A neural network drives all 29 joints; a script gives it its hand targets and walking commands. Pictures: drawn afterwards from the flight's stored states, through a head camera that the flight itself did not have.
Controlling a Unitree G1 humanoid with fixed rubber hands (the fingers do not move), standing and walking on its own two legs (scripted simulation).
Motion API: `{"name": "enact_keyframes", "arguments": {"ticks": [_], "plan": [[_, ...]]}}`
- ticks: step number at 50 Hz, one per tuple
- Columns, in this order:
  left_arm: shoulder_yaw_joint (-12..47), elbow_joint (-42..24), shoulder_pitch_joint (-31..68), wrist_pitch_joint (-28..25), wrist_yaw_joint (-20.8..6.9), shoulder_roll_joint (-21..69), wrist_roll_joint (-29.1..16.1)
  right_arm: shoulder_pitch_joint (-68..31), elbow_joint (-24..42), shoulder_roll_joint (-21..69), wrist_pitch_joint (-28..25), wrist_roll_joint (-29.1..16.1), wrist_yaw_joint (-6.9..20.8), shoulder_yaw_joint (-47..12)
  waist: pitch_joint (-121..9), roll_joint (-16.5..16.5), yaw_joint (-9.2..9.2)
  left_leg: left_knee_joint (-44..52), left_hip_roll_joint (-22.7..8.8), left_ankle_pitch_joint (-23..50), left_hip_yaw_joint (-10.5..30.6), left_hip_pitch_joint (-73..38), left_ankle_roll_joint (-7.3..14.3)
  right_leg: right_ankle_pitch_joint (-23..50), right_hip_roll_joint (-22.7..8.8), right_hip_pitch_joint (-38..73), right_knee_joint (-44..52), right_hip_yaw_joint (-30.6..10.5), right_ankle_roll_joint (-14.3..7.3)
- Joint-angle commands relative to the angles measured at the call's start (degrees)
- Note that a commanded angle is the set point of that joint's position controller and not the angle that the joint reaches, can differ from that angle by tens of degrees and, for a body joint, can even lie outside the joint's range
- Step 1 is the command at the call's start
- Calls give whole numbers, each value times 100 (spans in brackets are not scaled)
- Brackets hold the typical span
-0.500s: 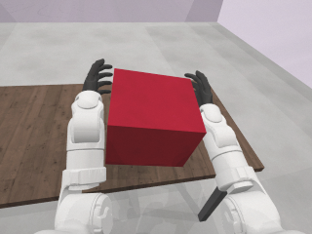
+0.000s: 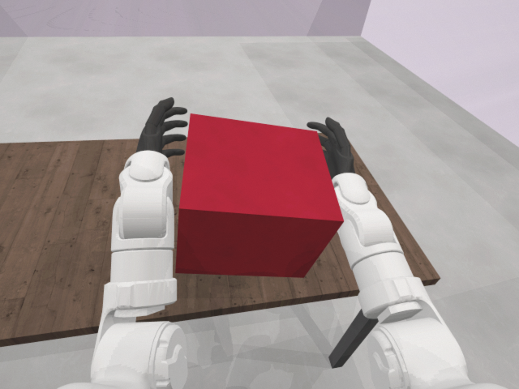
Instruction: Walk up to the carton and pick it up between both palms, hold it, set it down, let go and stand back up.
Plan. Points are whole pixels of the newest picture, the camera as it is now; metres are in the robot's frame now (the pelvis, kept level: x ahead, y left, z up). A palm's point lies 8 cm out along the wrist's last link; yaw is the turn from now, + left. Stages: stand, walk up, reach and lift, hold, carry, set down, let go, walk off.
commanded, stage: hold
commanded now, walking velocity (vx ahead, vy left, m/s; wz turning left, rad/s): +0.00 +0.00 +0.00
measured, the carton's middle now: (249, 198) +0.32 +0.01 +0.16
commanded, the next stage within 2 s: none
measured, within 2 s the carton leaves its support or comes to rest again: neither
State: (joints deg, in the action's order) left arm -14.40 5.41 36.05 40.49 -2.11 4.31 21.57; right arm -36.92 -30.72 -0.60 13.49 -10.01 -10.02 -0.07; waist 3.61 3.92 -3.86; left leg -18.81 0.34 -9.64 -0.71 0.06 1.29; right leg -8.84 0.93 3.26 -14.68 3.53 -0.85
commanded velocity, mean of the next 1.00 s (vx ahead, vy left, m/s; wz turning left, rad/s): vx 0.00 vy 0.00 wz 0.00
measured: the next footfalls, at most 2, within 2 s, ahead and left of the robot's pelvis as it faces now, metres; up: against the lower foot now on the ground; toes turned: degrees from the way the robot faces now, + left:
none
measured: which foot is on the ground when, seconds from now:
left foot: down 0.00-1.00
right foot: down 0.00-1.00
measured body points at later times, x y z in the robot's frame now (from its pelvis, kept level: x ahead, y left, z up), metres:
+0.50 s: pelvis +0.00 +0.00 +0.00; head -0.04 +0.03 +0.45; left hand +0.38 +0.15 +0.19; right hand +0.37 -0.12 +0.18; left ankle +0.02 +0.10 -0.75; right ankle +0.01 -0.11 -0.75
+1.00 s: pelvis +0.00 +0.00 +0.00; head -0.03 +0.03 +0.45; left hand +0.38 +0.15 +0.19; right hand +0.38 -0.12 +0.18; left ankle +0.02 +0.10 -0.75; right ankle +0.00 -0.11 -0.75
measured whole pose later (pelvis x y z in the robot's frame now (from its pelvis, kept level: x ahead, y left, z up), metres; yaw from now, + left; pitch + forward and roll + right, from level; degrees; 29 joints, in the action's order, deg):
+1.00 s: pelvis +0.00 +0.00 +0.00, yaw +0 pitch -8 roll -1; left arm -14.2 3.5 33.4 40.0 -2.1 4.3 19.6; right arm -35.1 -26.8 -0.3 15.0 -11.1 -11.0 -0.6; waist 2.8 3.4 -4.7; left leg -18.9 0.6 -9.9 -0.4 0.6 1.5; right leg -9.0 0.7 3.1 -14.2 4.0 -0.7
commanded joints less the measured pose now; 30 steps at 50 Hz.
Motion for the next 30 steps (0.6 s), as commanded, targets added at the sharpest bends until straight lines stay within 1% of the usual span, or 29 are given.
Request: {"name": "enact_keyframes", "arguments": {"ticks": [1,10,11,16,18,20,24,30], "plan": [[2472,-70,2550,-165,-614,3173,-733,-4020,1590,3265,-271,-182,169,-2000,-1688,-436,-54,154,77,1227,-93,-539,-167,963,180,189,76,160,339],[2460,-60,2553,-166,-618,3166,-731,-4022,1587,3273,-270,-177,166,-1999,-1684,-426,-50,163,81,1193,-97,-525,-158,972,174,197,75,155,345],[2319,147,2378,-161,-678,3156,-853,-4064,1774,3393,-262,-235,142,-2023,-1616,-359,-39,183,134,1102,-131,-367,-150,1053,76,278,111,131,314],[2396,-55,2364,-223,-701,3138,-874,-3978,1864,3447,-210,-273,89,-2128,-1795,-418,-88,153,156,1271,-93,-447,-192,1377,83,365,44,123,325],[2445,-139,2407,-229,-689,3115,-880,-3837,1773,3447,-165,-257,89,-2124,-1731,-449,-121,163,142,1271,-76,-482,-224,1294,97,285,59,147,309],[2446,-98,2479,-223,-685,3096,-871,-3809,1650,3425,-123,-212,108,-2064,-1606,-456,-123,222,124,1096,-85,-433,-231,1010,107,176,102,168,281],[2455,11,2617,-235,-664,3164,-918,-3971,1639,3424,-139,-141,171,-1957,-1569,-465,-84,300,99,833,-98,-328,-214,579,119,44,142,187,234],[2582,-1,2656,-281,-590,3276,-1015,-4102,1738,3465,-172,-169,181,-2031,-1866,-491,-85,180,69,1153,-49,-490,-249,696,158,4,116,179,197]]}}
